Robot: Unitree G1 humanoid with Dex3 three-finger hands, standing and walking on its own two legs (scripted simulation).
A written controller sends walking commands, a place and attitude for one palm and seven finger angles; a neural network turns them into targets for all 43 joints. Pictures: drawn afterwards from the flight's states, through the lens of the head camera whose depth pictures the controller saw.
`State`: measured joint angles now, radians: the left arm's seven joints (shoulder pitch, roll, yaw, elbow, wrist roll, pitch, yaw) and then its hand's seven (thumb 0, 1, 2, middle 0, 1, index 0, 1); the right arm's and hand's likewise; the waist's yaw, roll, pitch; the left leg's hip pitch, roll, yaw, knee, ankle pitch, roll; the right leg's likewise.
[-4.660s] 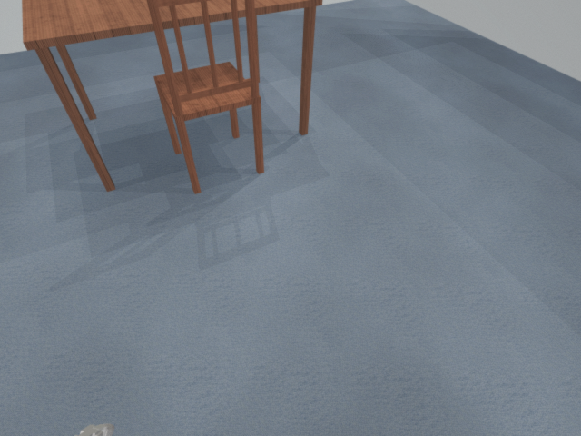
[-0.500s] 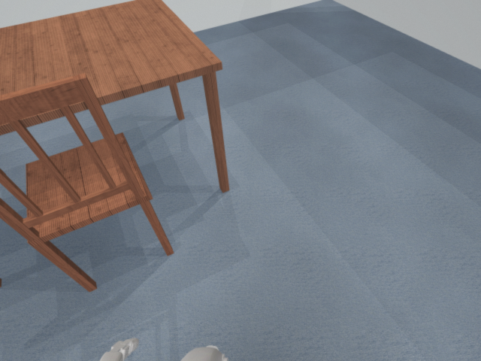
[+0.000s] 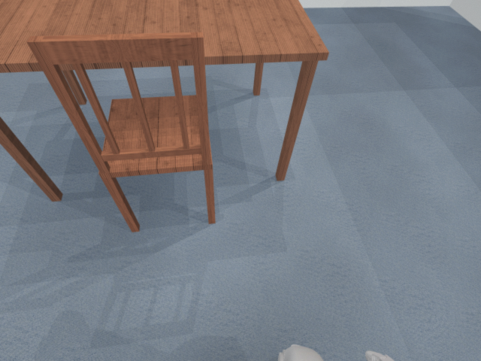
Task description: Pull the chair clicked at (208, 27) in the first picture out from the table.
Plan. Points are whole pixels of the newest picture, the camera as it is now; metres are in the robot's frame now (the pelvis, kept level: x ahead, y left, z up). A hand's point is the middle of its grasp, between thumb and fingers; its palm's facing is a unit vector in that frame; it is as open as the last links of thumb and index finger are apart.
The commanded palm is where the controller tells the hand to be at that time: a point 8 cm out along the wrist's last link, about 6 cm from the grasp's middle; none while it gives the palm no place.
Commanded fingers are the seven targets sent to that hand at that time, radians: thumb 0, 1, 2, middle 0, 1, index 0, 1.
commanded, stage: turn to face it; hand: left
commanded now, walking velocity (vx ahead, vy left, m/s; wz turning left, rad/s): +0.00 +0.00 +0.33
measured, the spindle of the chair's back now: (140, 111) +0.71 +0.32 -0.09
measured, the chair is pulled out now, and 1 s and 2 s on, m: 0.00 0.00 0.00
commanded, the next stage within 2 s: take the last steps up to it in 0.24 s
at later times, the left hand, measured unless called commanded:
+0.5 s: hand out of the picture +0.00 +0.17 -0.16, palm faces +0.22 -0.95 -0.21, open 7.4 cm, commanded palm none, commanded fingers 0.00 0.90 0.90 -0.20 -0.30 -0.20 -0.30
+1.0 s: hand out of the picture +0.12 +0.24 -0.17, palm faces +0.18 -0.97 -0.15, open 7.4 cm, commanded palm none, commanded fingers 0.00 0.90 0.90 -0.20 -0.30 -0.20 -0.30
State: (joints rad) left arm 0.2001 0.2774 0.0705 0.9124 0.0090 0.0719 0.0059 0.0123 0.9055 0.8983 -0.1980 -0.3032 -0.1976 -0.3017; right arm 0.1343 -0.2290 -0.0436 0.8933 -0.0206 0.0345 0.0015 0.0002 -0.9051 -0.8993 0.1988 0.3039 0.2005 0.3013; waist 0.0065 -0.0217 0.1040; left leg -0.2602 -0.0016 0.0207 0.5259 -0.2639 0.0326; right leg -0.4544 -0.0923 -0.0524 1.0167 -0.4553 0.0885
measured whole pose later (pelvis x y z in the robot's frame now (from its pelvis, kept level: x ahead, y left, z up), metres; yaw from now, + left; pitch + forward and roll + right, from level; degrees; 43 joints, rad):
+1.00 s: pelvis +0.09 +0.05 +0.00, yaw +12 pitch -1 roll +0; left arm 0.16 0.18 0.04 1.04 0.02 0.02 -0.02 0.01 0.91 0.90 -0.20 -0.30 -0.20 -0.30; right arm 0.47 -0.10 -0.01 1.15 -0.02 -0.06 -0.04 0.00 -0.91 -0.90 0.20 0.30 0.20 0.30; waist -0.04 -0.02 0.07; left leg 0.12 -0.04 0.08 0.26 -0.36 0.06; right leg -0.55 -0.08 -0.10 0.83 -0.23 0.00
